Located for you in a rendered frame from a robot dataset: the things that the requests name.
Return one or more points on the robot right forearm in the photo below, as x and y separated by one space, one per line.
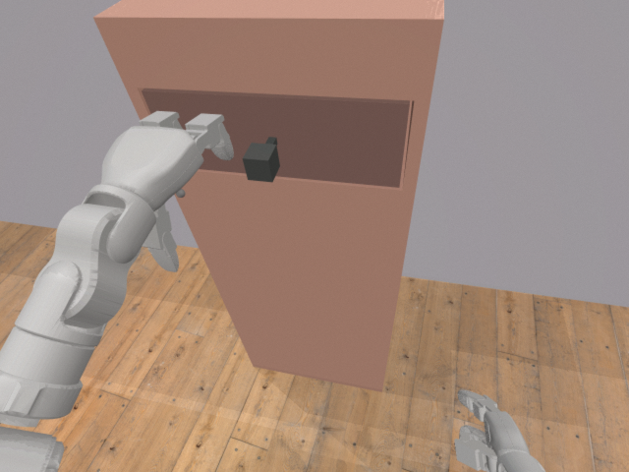
516 461

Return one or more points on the cabinet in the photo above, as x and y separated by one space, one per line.
309 270

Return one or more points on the robot left forearm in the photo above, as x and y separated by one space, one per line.
75 295

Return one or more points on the drawer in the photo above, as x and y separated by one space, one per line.
337 139

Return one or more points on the left robot upper arm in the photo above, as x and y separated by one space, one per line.
25 451

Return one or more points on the left robot hand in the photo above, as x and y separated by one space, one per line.
156 159

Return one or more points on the handle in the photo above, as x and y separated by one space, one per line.
261 161

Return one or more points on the right robot hand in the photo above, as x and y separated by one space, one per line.
480 450

